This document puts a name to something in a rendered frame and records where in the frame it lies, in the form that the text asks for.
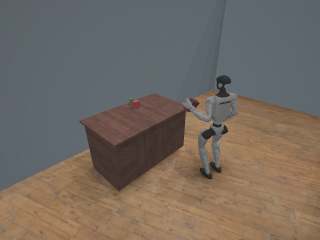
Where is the left robot upper arm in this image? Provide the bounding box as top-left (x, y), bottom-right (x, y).
top-left (204, 96), bottom-right (216, 123)

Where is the right robot upper arm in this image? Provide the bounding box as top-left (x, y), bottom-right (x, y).
top-left (229, 93), bottom-right (238, 116)

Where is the humanoid robot head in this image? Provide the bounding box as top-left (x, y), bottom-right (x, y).
top-left (215, 75), bottom-right (231, 98)

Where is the sponge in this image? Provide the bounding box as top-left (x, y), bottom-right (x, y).
top-left (183, 98), bottom-right (200, 112)

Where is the robot left forearm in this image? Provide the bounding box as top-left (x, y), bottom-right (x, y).
top-left (189, 106), bottom-right (208, 121)

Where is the right robot thigh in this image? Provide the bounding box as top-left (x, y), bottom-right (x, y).
top-left (211, 124), bottom-right (228, 149)

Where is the robot left hand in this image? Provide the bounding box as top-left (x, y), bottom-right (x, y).
top-left (182, 98), bottom-right (193, 109)

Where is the table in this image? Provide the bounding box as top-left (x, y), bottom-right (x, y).
top-left (79, 93), bottom-right (186, 191)

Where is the robot right forearm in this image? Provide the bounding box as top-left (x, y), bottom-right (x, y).
top-left (226, 112), bottom-right (236, 120)

